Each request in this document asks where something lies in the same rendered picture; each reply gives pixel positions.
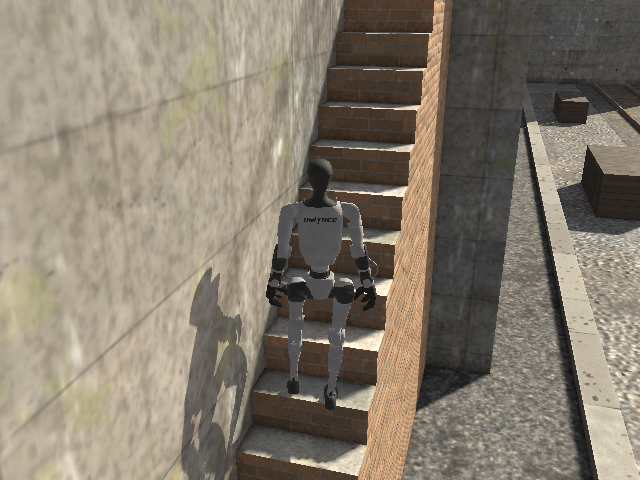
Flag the stairs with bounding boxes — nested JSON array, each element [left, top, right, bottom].
[[236, 0, 453, 480]]

